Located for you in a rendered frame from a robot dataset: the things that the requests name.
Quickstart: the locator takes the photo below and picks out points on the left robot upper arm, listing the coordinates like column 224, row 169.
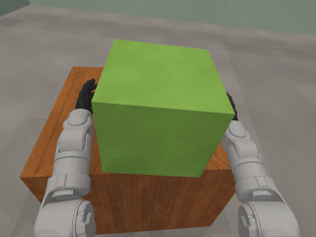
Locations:
column 70, row 218

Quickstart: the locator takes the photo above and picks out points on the robot right forearm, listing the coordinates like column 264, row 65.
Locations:
column 251, row 178

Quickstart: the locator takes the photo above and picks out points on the robot left forearm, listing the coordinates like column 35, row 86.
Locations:
column 70, row 175

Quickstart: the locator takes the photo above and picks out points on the right robot hand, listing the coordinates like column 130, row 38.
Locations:
column 233, row 106

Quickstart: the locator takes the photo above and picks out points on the right robot upper arm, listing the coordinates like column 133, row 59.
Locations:
column 266, row 219

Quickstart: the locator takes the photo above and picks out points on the left robot hand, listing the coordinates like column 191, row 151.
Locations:
column 84, row 100

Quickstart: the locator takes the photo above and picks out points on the pedestal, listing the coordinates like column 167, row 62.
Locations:
column 126, row 203

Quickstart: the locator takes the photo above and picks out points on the carton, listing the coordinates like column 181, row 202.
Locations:
column 159, row 110

